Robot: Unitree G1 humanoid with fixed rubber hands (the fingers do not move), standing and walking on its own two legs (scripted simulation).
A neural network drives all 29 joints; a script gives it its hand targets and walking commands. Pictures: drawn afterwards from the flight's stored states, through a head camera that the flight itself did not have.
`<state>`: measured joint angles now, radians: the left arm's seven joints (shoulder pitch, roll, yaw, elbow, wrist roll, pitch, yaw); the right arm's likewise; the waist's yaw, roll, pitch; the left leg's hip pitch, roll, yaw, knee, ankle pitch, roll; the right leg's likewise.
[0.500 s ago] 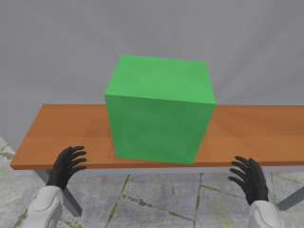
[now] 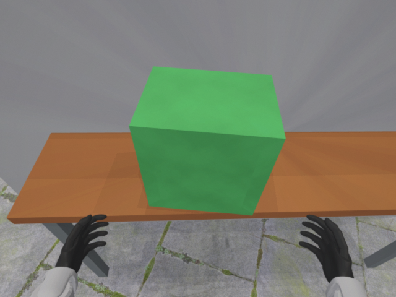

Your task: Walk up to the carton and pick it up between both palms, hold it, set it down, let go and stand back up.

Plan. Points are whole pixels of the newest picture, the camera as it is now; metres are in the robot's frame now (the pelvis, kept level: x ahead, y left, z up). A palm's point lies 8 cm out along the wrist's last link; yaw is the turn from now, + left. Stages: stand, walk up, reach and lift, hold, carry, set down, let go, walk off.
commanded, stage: set down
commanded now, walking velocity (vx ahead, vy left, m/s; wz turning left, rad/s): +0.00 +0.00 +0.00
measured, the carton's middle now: (205, 145) +0.46 -0.01 +0.04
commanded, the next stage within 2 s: let go in 1.30 s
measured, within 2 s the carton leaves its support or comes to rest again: neither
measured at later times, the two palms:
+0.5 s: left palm (66, 279) +0.19 +0.27 -0.03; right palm (328, 285) +0.16 -0.22 -0.02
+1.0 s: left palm (69, 290) +0.18 +0.27 -0.06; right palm (322, 290) +0.16 -0.22 -0.06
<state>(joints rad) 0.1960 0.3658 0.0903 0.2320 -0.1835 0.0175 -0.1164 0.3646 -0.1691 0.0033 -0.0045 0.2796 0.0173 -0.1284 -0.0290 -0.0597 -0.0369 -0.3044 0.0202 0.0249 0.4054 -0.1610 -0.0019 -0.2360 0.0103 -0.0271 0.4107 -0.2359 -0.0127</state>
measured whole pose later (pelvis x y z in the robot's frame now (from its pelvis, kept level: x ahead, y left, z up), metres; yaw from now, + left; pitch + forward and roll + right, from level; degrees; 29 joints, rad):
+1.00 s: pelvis +0.01 +0.00 +0.00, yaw +0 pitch +4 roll +0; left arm 0.24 0.36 0.05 0.47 -0.11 -0.02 -0.07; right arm 0.29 -0.17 0.02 0.47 0.12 -0.18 0.00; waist -0.03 -0.02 -0.02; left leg -0.30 0.02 0.03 0.39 -0.16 -0.01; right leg -0.23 0.01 -0.03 0.40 -0.24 -0.02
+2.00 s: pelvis +0.01 +0.00 -0.01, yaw +0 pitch +1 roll +0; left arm 0.24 0.30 0.02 0.64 0.06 -0.01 -0.01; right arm 0.19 -0.30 0.02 0.69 0.00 -0.08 0.00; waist -0.03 -0.03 -0.02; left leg -0.30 0.02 0.03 0.50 -0.23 -0.01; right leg -0.22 0.01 -0.03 0.49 -0.29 -0.02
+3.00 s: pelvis -0.02 +0.01 -0.01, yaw +0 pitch -1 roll -1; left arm 0.24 0.30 0.02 0.93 0.03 -0.02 -0.01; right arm 0.19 -0.31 0.02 0.84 0.00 -0.07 0.00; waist -0.03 0.00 -0.02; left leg -0.30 0.02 0.02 0.51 -0.19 0.01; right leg -0.22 0.01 -0.03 0.49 -0.25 -0.01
